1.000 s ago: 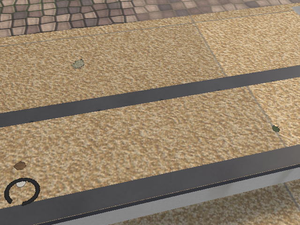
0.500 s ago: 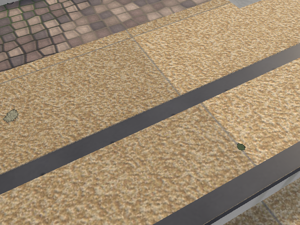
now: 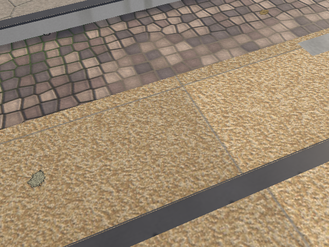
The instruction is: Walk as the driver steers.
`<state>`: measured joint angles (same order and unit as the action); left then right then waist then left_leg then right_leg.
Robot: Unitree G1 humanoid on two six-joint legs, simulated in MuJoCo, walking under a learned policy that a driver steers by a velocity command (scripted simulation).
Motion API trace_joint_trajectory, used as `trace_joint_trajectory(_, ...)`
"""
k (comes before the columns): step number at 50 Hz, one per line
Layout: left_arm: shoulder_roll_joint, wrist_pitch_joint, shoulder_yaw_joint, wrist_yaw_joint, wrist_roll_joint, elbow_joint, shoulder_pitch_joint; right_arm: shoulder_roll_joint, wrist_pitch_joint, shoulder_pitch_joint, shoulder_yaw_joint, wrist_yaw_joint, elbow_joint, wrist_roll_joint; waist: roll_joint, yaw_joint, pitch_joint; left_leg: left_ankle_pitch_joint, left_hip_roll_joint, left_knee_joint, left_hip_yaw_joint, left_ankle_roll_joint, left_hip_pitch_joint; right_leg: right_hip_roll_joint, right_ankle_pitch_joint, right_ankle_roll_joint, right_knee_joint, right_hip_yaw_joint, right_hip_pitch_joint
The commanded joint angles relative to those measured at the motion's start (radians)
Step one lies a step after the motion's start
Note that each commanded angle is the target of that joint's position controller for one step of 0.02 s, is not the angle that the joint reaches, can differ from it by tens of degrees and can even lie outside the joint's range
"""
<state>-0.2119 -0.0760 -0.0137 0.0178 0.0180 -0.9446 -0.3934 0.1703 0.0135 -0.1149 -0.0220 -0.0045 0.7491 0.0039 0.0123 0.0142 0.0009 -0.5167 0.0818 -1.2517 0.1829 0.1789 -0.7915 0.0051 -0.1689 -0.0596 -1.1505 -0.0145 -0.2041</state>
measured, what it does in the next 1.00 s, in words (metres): climbs, turning left: right foot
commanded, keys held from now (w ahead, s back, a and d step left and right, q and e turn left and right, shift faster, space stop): w+q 0.64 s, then q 0.36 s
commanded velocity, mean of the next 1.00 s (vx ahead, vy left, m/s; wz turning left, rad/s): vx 0.41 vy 0.00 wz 0.55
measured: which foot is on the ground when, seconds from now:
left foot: down 0.00-0.48, up 0.50-1.00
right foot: up 0.00-0.44, down 0.46-1.00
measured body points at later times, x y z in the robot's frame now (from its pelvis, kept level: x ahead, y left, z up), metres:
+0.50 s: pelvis +0.32 +0.02 +0.10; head +0.36 +0.04 +0.55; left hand +0.48 +0.30 +0.02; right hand +0.38 -0.26 -0.02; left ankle +0.10 +0.03 -0.57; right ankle +0.44 -0.02 -0.62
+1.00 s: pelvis +0.51 +0.12 +0.10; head +0.53 +0.14 +0.55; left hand +0.34 +0.34 -0.03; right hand +0.82 +0.05 +0.01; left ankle +0.56 +0.30 -0.58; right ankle +0.45 -0.02 -0.62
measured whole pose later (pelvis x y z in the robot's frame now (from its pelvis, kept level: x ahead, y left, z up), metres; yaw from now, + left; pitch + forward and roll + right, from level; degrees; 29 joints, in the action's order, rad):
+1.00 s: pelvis +0.51 +0.12 +0.10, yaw +35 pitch +0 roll -2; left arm -0.25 -0.09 -0.04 -0.05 0.03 -0.80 -0.46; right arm 0.25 0.03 -0.08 0.07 -0.05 0.66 0.05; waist 0.04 -0.08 -0.05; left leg 0.04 -0.04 -0.89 -0.02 0.04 -0.67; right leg -0.01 -0.50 0.00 -0.52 0.25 -0.01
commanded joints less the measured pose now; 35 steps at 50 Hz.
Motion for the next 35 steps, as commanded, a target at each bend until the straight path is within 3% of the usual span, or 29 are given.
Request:
trace_joint_trajectory(1, -0.035, -0.043, -0.009, 0.017, 0.028, 0.205, 0.065, 0.171, -0.027, -0.166, 0.086, 0.015, 0.074, 0.011, -0.060, -0.012, 0.016, 0.019, -0.269, 0.848, -1.007, 0.120, 0.455, 0.008, 0.012, -0.021, -0.592, -0.081, -0.599)
trace_joint_trajectory(2, -0.002, -0.031, 0.001, -0.001, 0.028, 0.236, 0.105, 0.090, -0.040, -0.173, 0.068, 0.011, 0.102, 0.030, -0.102, -0.033, -0.032, 0.087, -0.244, 0.813, -0.876, 0.111, 0.347, -0.002, -0.033, -0.029, -0.654, -0.065, -0.623)
trace_joint_trajectory(3, 0.016, -0.011, 0.010, -0.018, 0.027, 0.265, 0.106, 0.055, -0.063, -0.155, 0.059, 0.006, 0.110, 0.038, -0.081, -0.070, -0.048, 0.202, -0.210, 0.810, -0.741, 0.083, 0.283, -0.026, -0.044, -0.037, -0.668, -0.068, -0.619)
trace_joint_trajectory(4, 0.030, 0.006, 0.016, -0.027, 0.021, 0.284, 0.112, 0.045, -0.081, -0.158, 0.056, -0.002, 0.128, 0.038, -0.042, -0.090, -0.040, 0.278, -0.186, 0.812, -0.645, 0.073, 0.275, -0.025, -0.074, -0.044, -0.719, -0.059, -0.660)
trace_joint_trajectory(5, 0.036, 0.022, 0.023, -0.035, 0.027, 0.302, 0.117, 0.075, -0.096, -0.160, 0.062, -0.007, 0.141, 0.027, -0.035, -0.116, -0.047, 0.297, -0.149, 0.836, -0.542, 0.052, 0.280, -0.044, -0.091, -0.045, -0.628, -0.057, -0.687)
trace_joint_trajectory(6, 0.036, 0.031, 0.025, -0.039, 0.037, 0.325, 0.156, 0.092, -0.101, -0.174, 0.067, -0.008, 0.152, 0.015, -0.033, -0.122, -0.056, 0.323, -0.130, 0.845, -0.506, 0.039, 0.257, -0.047, -0.095, -0.042, -0.582, -0.052, -0.695)
trace_joint_trajectory(7, 0.001, 0.033, 0.026, -0.034, 0.041, 0.346, 0.173, 0.117, -0.100, -0.129, 0.071, -0.004, 0.109, 0.009, -0.067, -0.135, -0.070, 0.340, -0.084, 0.894, -0.425, 0.027, 0.193, -0.072, -0.045, -0.015, -0.280, -0.031, -0.588)
trace_joint_trajectory(8, -0.035, 0.030, 0.010, -0.032, 0.041, 0.334, 0.183, 0.118, -0.104, -0.138, 0.069, 0.002, 0.079, -0.002, -0.054, -0.105, -0.037, 0.545, -0.064, 0.905, -0.392, 0.019, 0.237, -0.063, 0.052, 0.002, -0.183, 0.023, -0.529)
trace_joint_trajectory(10, -0.045, 0.024, 0.007, -0.020, 0.031, 0.366, 0.275, 0.154, -0.111, -0.254, 0.082, 0.016, 0.077, -0.013, 0.005, -0.030, 0.004, 0.791, -0.085, 0.940, -0.404, 0.017, 0.388, -0.052, 0.131, 0.027, -0.015, 0.080, -0.531)
trace_joint_trajectory(12, -0.014, 0.029, 0.014, -0.007, 0.029, 0.373, 0.338, 0.178, -0.103, -0.372, 0.098, 0.031, 0.087, -0.018, 0.020, 0.038, 0.038, 0.970, -0.093, 0.911, -0.413, -0.036, 0.617, -0.027, 0.191, 0.034, 0.154, 0.088, -0.580)
trace_joint_trajectory(16, -0.024, 0.029, 0.019, 0.010, 0.003, 0.410, 0.495, 0.183, -0.072, -0.452, 0.107, 0.042, 0.065, -0.008, 0.106, 0.104, 0.014, 1.043, -0.123, 0.934, -0.463, -0.046, 0.860, 0.021, 0.176, 0.052, 0.410, 0.088, -0.612)
trace_joint_trajectory(17, -0.040, 0.027, 0.017, 0.016, 0.001, 0.420, 0.529, 0.186, -0.063, -0.451, 0.111, 0.045, 0.055, -0.010, 0.097, 0.115, 0.001, 1.070, -0.124, 0.930, -0.476, -0.044, 0.881, 0.033, 0.169, 0.054, 0.466, 0.084, -0.594)
trace_joint_trajectory(18, -0.050, 0.023, 0.014, 0.018, -0.001, 0.420, 0.527, 0.198, -0.061, -0.439, 0.113, 0.048, 0.047, -0.005, 0.107, 0.103, 0.001, 1.125, -0.134, 0.912, -0.486, -0.046, 0.892, 0.045, 0.158, 0.047, 0.523, 0.075, -0.540)
trace_joint_trajectory(20, -0.077, 0.019, 0.006, 0.008, -0.005, 0.387, 0.414, 0.235, -0.064, -0.380, 0.121, 0.050, 0.023, -0.001, 0.118, 0.040, 0.053, 1.329, -0.121, 0.830, -0.476, -0.078, 0.816, 0.106, 0.121, 0.018, 0.579, 0.078, -0.250)
trace_joint_trajectory(21, -0.126, 0.016, -0.012, -0.002, -0.007, 0.360, 0.312, 0.257, -0.070, -0.339, 0.125, 0.049, 0.008, 0.005, 0.119, -0.016, 0.082, 1.377, -0.133, 0.733, -0.501, -0.093, 0.790, 0.104, 0.076, 0.004, 0.583, 0.043, -0.126)
trace_joint_trajectory(22, -0.166, 0.007, -0.030, -0.013, -0.013, 0.327, 0.179, 0.271, -0.079, -0.288, 0.128, 0.043, -0.012, 0.006, 0.103, -0.092, 0.122, 1.341, -0.130, 0.591, -0.513, -0.095, 0.774, 0.066, 0.075, -0.014, 0.645, -0.001, -0.009)
trace_joint_trajectory(23, -0.196, -0.005, -0.043, -0.031, -0.009, 0.296, 0.022, 0.254, -0.090, -0.237, 0.125, 0.030, -0.038, 0.001, 0.062, -0.179, 0.190, 1.138, -0.107, 0.389, -0.503, -0.095, 0.654, -0.034, 0.086, -0.046, 0.695, -0.081, 0.218)
trace_joint_trajectory(24, -0.246, -0.008, -0.054, -0.047, 0.008, 0.294, -0.051, 0.122, -0.094, -0.294, 0.092, 0.022, -0.067, 0.007, -0.156, -0.133, 0.295, 0.267, -0.019, 0.129, -0.386, -0.083, 0.509, -0.308, 0.221, -0.095, 0.643, -0.302, 0.412)
trace_joint_trajectory(25, -0.261, 0.000, -0.065, -0.044, 0.024, 0.316, 0.033, 0.156, -0.080, -0.459, 0.096, 0.028, -0.078, -0.021, -0.311, -0.026, 0.370, -0.050, 0.074, -0.115, -0.309, -0.111, 0.276, -0.449, 0.147, -0.262, 0.725, -0.731, 0.491)
trace_joint_trajectory(26, -0.155, 0.001, -0.053, -0.035, 0.009, 0.357, 0.103, 0.223, -0.066, -0.426, 0.109, 0.032, -0.035, 0.007, -0.109, -0.031, 0.269, 0.087, -0.002, -0.157, -0.330, -0.115, 0.246, -0.424, 0.130, -0.278, 0.780, -0.687, 0.344)
trace_joint_trajectory(27, -0.102, -0.005, -0.038, -0.029, 0.004, 0.360, 0.146, 0.238, -0.060, -0.325, 0.116, 0.024, -0.050, 0.010, -0.023, -0.037, 0.160, 0.164, -0.015, -0.147, -0.326, -0.126, 0.236, -0.380, 0.121, -0.266, 0.812, -0.553, 0.223)
trace_joint_trajectory(28, -0.086, -0.015, -0.033, -0.023, 0.008, 0.344, 0.143, 0.236, -0.054, -0.274, 0.120, 0.017, -0.061, 0.011, 0.025, -0.026, 0.081, 0.184, -0.042, -0.112, -0.328, -0.130, 0.236, -0.339, 0.191, -0.234, 0.843, -0.438, 0.134)
trace_joint_trajectory(30, -0.111, -0.033, -0.036, -0.022, 0.002, 0.308, 0.106, 0.206, -0.027, -0.257, 0.116, -0.003, -0.077, 0.015, -0.036, 0.002, 0.020, 0.203, -0.075, -0.031, -0.321, -0.138, 0.259, -0.274, 0.304, -0.170, 0.883, -0.266, 0.048)
trace_joint_trajectory(32, -0.118, -0.048, -0.036, -0.018, -0.006, 0.282, 0.062, 0.183, -0.009, -0.252, 0.111, -0.011, -0.076, 0.022, -0.067, 0.009, 0.016, 0.213, -0.084, 0.033, -0.309, -0.139, 0.253, -0.251, 0.354, -0.135, 0.908, -0.180, 0.046)
trace_joint_trajectory(35, -0.155, -0.048, -0.042, -0.020, -0.007, 0.252, 0.027, 0.170, 0.007, -0.197, 0.106, -0.029, -0.094, 0.030, -0.096, 0.014, -0.002, 0.274, -0.081, 0.106, -0.284, -0.153, 0.171, -0.243, 0.703, -0.124, 0.884, -0.061, 0.089)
